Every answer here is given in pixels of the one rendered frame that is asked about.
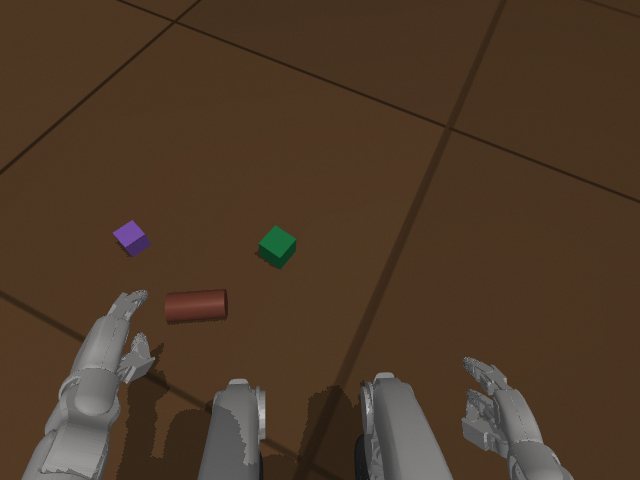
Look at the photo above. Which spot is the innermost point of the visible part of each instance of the left robot hand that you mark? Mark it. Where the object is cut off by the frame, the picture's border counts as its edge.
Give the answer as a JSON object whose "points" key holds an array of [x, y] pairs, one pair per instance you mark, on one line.
{"points": [[103, 346]]}

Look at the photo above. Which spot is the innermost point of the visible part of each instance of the right robot foot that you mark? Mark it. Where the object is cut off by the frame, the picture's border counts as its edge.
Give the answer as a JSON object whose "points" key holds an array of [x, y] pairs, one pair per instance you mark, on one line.
{"points": [[361, 470]]}

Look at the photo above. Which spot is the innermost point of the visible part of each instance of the right robot arm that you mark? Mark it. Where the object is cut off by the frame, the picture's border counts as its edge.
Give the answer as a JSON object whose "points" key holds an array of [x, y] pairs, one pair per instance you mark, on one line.
{"points": [[531, 460]]}

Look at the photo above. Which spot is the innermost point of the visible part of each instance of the left robot arm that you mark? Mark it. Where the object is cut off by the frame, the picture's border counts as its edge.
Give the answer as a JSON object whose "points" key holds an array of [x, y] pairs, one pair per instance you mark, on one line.
{"points": [[76, 441]]}

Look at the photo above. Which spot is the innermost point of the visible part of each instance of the right robot hand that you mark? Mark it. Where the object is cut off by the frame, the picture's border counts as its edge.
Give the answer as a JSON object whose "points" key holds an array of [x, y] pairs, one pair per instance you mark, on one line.
{"points": [[507, 419]]}

